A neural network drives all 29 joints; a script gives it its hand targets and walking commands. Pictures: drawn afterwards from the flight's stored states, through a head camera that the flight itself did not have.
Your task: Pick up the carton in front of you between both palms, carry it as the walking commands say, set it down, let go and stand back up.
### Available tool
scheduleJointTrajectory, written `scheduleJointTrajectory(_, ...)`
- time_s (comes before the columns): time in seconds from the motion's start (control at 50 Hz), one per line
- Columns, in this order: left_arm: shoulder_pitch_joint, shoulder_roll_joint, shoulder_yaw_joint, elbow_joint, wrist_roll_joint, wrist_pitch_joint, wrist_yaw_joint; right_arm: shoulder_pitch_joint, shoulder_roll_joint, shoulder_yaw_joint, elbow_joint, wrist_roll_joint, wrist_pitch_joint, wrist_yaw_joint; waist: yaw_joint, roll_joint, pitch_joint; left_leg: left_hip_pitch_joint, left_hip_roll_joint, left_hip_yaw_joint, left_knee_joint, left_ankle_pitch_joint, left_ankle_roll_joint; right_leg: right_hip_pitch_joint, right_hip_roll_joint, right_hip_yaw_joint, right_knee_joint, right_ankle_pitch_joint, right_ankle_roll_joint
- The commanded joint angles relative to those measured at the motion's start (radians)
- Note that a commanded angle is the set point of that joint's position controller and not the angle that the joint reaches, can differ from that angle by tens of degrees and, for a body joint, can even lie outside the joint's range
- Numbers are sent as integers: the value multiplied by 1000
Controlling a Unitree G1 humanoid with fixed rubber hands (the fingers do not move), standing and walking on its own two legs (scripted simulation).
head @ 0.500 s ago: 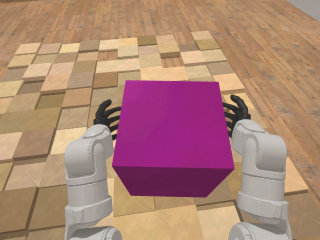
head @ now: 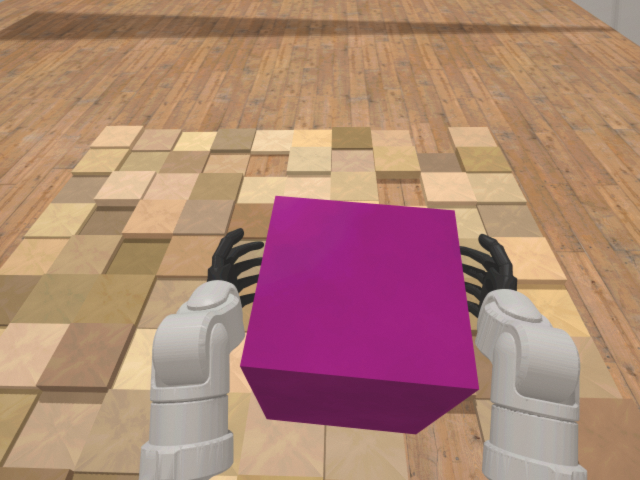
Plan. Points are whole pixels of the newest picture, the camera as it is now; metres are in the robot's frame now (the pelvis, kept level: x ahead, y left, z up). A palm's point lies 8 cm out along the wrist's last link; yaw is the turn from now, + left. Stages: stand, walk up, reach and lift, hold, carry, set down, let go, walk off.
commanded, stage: carry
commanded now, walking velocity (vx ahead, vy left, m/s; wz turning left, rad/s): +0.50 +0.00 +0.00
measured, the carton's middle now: (351, 324) +0.32 +0.03 +0.04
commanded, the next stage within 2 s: none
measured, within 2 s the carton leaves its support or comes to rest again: neither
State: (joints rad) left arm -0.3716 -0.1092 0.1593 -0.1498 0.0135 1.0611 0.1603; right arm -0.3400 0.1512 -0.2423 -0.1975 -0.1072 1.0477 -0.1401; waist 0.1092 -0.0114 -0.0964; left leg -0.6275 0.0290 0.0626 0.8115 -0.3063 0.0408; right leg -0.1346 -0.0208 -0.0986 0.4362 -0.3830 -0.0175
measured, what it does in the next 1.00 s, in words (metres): walks ahead: left foot, then right foot 0.03 m lower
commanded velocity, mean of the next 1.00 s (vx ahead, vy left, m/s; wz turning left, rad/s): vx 0.50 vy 0.00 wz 0.00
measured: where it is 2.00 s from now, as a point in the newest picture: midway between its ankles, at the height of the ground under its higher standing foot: (341, 232)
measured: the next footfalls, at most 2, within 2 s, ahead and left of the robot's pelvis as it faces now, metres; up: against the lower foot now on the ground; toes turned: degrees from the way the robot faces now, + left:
left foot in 0.08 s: +0.23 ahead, +0.10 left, +0.00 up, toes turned +6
right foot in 0.58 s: +0.56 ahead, -0.03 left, -0.03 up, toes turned -8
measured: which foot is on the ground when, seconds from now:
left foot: up 0.00-0.06, down 0.08-0.62, up 0.64-1.00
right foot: down 0.00-0.10, up 0.12-0.56, down 0.58-1.00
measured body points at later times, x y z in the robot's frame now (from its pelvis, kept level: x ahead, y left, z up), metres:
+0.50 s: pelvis +0.33 +0.05 +0.00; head +0.34 +0.06 +0.45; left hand +0.66 +0.18 +0.09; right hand +0.66 -0.12 +0.10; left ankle +0.19 +0.10 -0.73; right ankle +0.48 -0.06 -0.72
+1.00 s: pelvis +0.69 +0.06 -0.03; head +0.68 +0.05 +0.42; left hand +0.99 +0.21 +0.09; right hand +0.99 -0.10 +0.09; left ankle +0.86 +0.17 -0.74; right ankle +0.52 -0.02 -0.76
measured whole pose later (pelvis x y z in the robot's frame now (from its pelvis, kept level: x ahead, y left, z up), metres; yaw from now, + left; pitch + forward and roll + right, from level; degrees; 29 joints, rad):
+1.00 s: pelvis +0.69 +0.06 -0.03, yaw -1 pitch +3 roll -1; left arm -0.24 -0.13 0.13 -0.35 0.01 1.13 0.16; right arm -0.23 0.12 -0.16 -0.37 -0.02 1.14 -0.16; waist 0.03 0.02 -0.10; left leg -0.61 0.07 0.12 0.58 -0.04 0.04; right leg 0.06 0.02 -0.13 0.31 -0.35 -0.04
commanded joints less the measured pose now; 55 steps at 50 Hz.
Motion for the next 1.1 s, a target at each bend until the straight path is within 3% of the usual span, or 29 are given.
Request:
scheduleJointTrajectory(0.0,-539,-676,-603,-31,-237,-3,-47,-482,570,557,40,151,19,-20,-57,-175,-189,177,-75,121,-212,139,5,75,-164,83,-55,684,-95)
scheduleJointTrajectory(0.04,-531,-642,-552,2,-202,12,-22,-506,550,549,66,172,32,-25,-131,-141,-263,427,-125,181,-293,219,26,19,-129,-24,149,841,-42)
scheduleJointTrajectory(0.06,-537,-626,-524,13,-176,18,-10,-516,544,545,81,188,40,-26,-172,-88,-336,623,-81,122,-275,172,28,-87,-103,-40,326,664,-14)
scheduleJointTrajectory(0.08,-551,-605,-492,24,-151,26,2,-531,542,540,88,203,45,-28,-222,2,-351,746,-7,-22,-309,110,25,-234,-53,-33,551,449,8)
scheduleJointTrajectory(0.1,-547,-608,-458,19,-129,36,10,-605,526,542,88,219,45,-34,-185,310,-355,833,291,-596,-442,161,173,-515,104,7,853,-70,47)
scheduleJointTrajectory(0.12,-588,-587,-430,28,-110,40,21,-619,572,552,102,249,49,-34,-181,237,-351,814,321,-690,-461,140,229,-589,63,125,965,-119,8)
scheduleJointTrajectory(0.16,-638,-653,-407,28,-102,32,22,-734,662,607,50,313,38,-11,-186,34,-298,686,277,-514,-433,260,207,-601,-8,141,896,-43,-13)
scheduleJointTrajectory(0.2,-683,-702,-413,19,-97,19,15,-852,747,662,10,386,19,21,-166,61,-301,605,239,-389,-467,243,160,-537,-39,136,735,24,-15)
scheduleJointTrajectory(0.24,-688,-715,-432,9,-89,9,13,-867,776,680,9,420,7,39,-163,109,-322,612,224,-325,-481,265,162,-512,-27,105,653,62,-12)
scheduleJointTrajectory(0.32,-571,-711,-456,26,-55,16,5,-698,763,653,86,372,19,46,-186,92,-299,736,206,-228,-475,394,179,-604,-29,69,405,181,3)
scheduleJointTrajectory(0.4,-532,-760,-502,1,-74,26,-30,-604,790,654,98,321,30,59,-193,92,-234,769,140,-111,-469,571,138,-563,8,-2,167,410,7)
scheduleJointTrajectory(0.46,-499,-803,-568,-77,-113,33,-54,-530,807,680,38,308,33,69,-188,97,-187,745,115,-49,-496,612,104,-427,21,-40,-1,536,-11)
scheduleJointTrajectory(0.52,-393,-806,-618,-137,-138,45,-74,-418,802,713,-36,294,45,76,-152,136,-237,751,106,12,-335,905,55,-187,74,-122,-45,501,-32)
scheduleJointTrajectory(0.54,-360,-815,-629,-145,-146,48,-79,-385,794,725,-62,293,53,77,-122,102,-274,702,88,60,-194,911,20,-28,85,-147,-103,514,-30)
scheduleJointTrajectory(0.56,-311,-816,-626,-154,-149,51,-85,-376,779,738,-100,295,58,78,-81,70,-310,558,61,73,-15,739,-6,168,24,-92,-89,516,-33)
scheduleJointTrajectory(0.58,-264,-805,-620,-163,-150,55,-90,-376,764,749,-127,292,64,77,-61,-13,-334,329,7,47,182,269,-13,358,-142,112,15,715,-37)
scheduleJointTrajectory(0.6,-261,-784,-625,-170,-162,59,-85,-334,765,754,-151,294,79,75,-72,-255,-404,24,-107,-17,495,-213,-51,595,-369,486,62,887,-237)
scheduleJointTrajectory(0.62,-217,-795,-644,-193,-184,61,-85,-305,753,758,-195,299,83,74,-48,-220,-434,-139,-80,-77,657,-223,-40,613,-414,599,-20,617,-335)
scheduleJointTrajectory(0.66,-261,-861,-700,-293,-236,56,-102,-313,796,767,-253,303,76,77,-65,-26,-354,-125,0,-96,551,-112,-19,408,-323,456,-106,501,-261)
scheduleJointTrajectory(0.7,-310,-888,-744,-356,-278,49,-114,-261,820,753,-256,291,64,78,-91,16,-285,-33,50,-74,382,-60,-32,231,-303,353,-178,455,-202)
scheduleJointTrajectory(0.76,-257,-835,-743,-370,-273,44,-119,-188,788,747,-244,271,57,73,-94,-65,-232,8,39,1,118,-89,-56,173,-268,243,-230,491,-177)
scheduleJointTrajectory(0.82,-206,-743,-709,-342,-248,49,-110,-182,720,751,-243,264,61,56,-76,-104,-207,-90,45,33,31,147,-51,260,-205,125,-167,672,-150)
scheduleJointTrajectory(0.9,-276,-628,-650,-304,-223,54,-72,-307,608,732,-246,273,73,28,-54,-104,-103,-36,14,89,-186,289,-35,187,-154,63,-194,660,-129)
scheduleJointTrajectory(0.96,-394,-538,-595,-264,-208,55,-27,-429,509,683,-211,281,78,-3,-76,-153,-105,133,-12,119,-232,295,12,138,-174,24,-152,764,-103)
scheduleJointTrajectory(1.0,-461,-507,-561,-227,-195,59,4,-473,465,636,-168,279,82,-21,-143,-142,-197,403,-49,131,-268,260,34,47,-141,-41,97,810,-69)
scheduleJointTrajectory(1.02,-490,-496,-543,-209,-181,62,17,-483,446,607,-139,276,85,-28,-185,-35,-261,606,-38,99,-295,193,26,-79,-79,-63,328,629,-51)
scheduleJointTrajectory(1.04,-500,-488,-515,-191,-174,71,28,-499,404,569,-97,268,86,-42,-193,206,-324,763,232,-380,-405,154,155,-336,70,-69,701,332,-1)
scheduleJointTrajectory(1.06,-510,-476,-492,-163,-172,75,38,-511,410,557,-50,281,90,-49,-188,304,-350,851,323,-580,-465,278,221,-527,132,53,939,-80,-8)
scheduleJointTrajectory(1.08,-527,-501,-475,-144,-169,77,45,-522,438,558,-40,297,88,-50,-183,258,-364,836,294,-492,-421,285,213,-584,53,130,999,-73,-43)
